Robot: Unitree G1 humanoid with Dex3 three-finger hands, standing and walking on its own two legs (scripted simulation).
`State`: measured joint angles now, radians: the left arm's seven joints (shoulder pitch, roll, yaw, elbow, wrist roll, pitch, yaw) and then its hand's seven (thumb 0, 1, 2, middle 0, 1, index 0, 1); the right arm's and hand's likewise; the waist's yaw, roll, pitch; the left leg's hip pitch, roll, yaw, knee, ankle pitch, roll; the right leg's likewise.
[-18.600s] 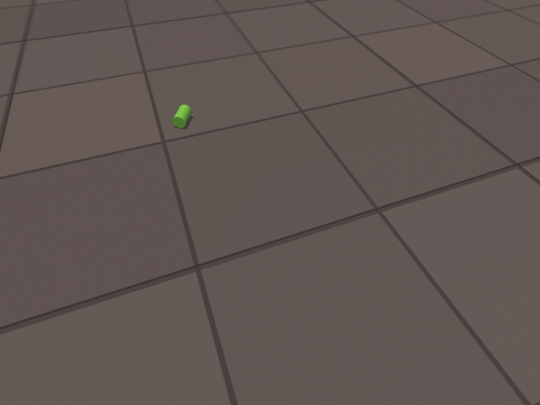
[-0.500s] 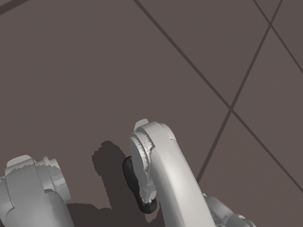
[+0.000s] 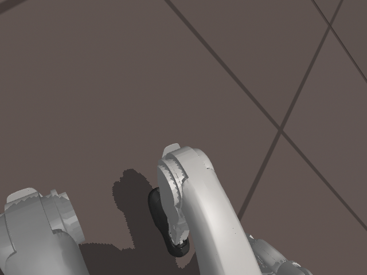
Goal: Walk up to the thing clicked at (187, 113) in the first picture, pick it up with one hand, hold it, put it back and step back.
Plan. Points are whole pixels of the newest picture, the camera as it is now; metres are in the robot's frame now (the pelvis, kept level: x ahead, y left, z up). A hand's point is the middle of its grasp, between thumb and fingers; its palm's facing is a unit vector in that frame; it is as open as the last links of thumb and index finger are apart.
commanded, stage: settle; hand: left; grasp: from above
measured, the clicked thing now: out of the picture +0.44 +0.34 -0.26
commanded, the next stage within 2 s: lift in 0.94 s
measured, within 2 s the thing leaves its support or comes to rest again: leaves its support in 0.38 s
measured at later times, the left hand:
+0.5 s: hand out of the picture +0.42 +0.34 -0.20, palm faces -0.38 -0.12 -0.92, open 10.4 cm
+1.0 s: hand out of the picture +0.42 +0.35 -0.12, palm faces -0.45 -0.10 -0.89, open 10.4 cm
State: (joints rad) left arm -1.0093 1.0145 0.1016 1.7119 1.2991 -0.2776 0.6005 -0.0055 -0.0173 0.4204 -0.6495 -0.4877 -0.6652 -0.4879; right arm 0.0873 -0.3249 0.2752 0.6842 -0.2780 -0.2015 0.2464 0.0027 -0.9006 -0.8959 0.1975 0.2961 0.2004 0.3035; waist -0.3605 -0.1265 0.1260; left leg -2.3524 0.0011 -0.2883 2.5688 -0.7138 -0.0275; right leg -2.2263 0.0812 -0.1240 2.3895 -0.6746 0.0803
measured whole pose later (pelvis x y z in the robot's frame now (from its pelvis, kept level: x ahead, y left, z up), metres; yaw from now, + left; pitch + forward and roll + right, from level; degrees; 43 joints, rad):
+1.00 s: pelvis -0.01 -0.01 +0.04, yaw +6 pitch +32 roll -10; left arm -0.89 0.78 0.07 1.28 1.23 -0.23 0.26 0.00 -0.06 0.36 -0.79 -0.33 -0.81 -0.32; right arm 0.16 -0.30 0.08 0.69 -0.13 -0.04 0.17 0.00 -0.91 -0.90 0.20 0.30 0.20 0.30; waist -0.24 0.00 -0.03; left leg -2.31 -0.01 -0.19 2.39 -0.66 -0.03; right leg -2.20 0.03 -0.06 2.29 -0.66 0.06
